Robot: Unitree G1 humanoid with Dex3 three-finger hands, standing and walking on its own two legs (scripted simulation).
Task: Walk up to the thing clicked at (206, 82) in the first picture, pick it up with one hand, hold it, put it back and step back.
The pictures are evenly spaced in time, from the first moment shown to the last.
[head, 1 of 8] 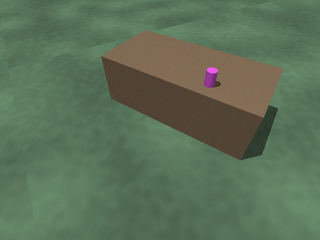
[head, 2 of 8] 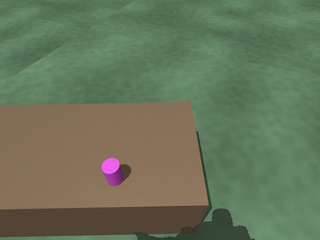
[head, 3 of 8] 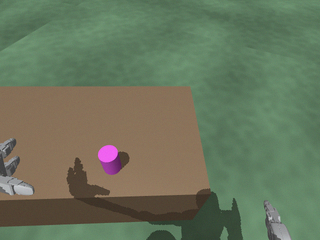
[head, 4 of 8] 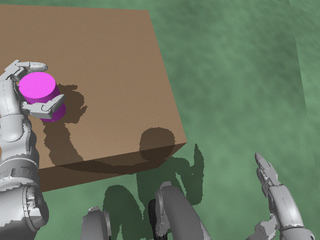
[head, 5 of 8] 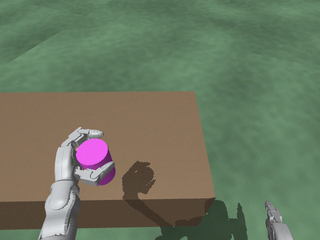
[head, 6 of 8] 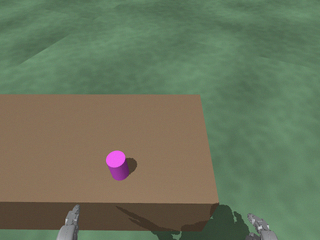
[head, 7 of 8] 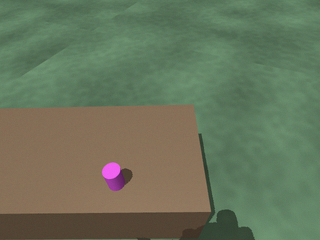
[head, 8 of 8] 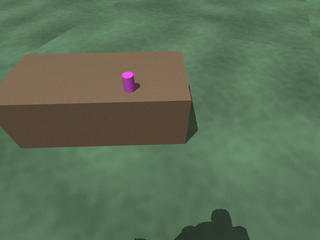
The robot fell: no
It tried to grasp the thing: yes
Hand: left
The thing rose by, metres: 0.26
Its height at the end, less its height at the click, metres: +0.00
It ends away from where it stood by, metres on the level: 0.00
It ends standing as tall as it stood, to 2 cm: yes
